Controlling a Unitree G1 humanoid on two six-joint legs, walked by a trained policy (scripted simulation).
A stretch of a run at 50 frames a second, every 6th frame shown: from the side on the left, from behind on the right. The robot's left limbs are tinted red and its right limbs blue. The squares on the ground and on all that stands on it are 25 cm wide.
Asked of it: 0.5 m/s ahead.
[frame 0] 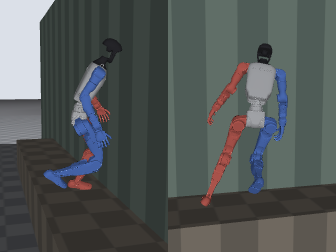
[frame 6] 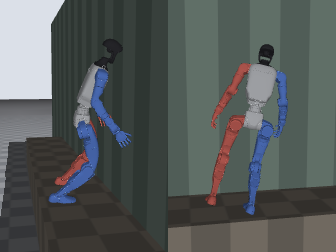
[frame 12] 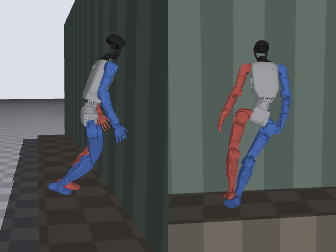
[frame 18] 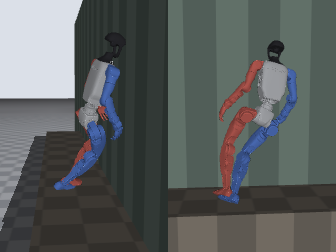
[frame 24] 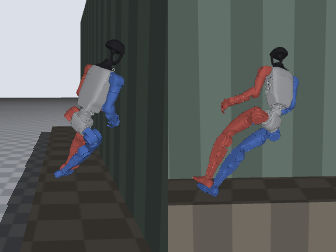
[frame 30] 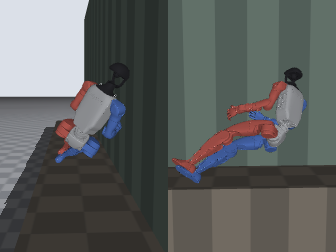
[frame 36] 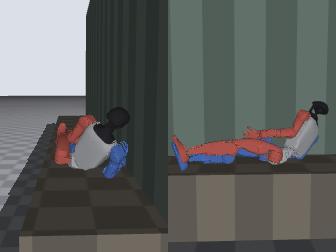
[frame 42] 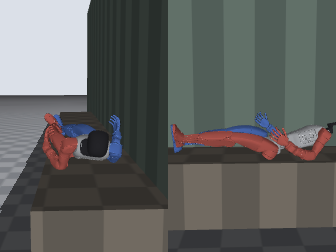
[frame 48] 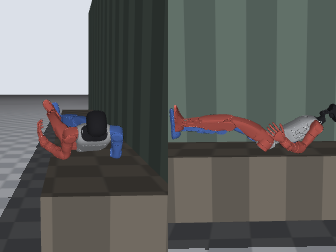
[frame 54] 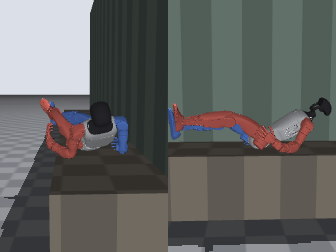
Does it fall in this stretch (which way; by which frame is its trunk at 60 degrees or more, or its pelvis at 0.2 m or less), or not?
yes: goes over to its right; its pelvis at 0.2 m or less by frame 36
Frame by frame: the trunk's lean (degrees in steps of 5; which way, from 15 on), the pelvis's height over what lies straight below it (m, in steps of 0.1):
0: 30 forward, 0.7
6: 30 forward and to its right, 0.7
12: 25 forward, 0.7
18: 20 forward, 0.7
24: 25 forward, 0.6
30: 35 forward, 0.3
36: 45 forward and to its right, 0.1
42: 75 to its right, 0.1
48: 65 to its right, 0.1
54: 60 to its right, 0.1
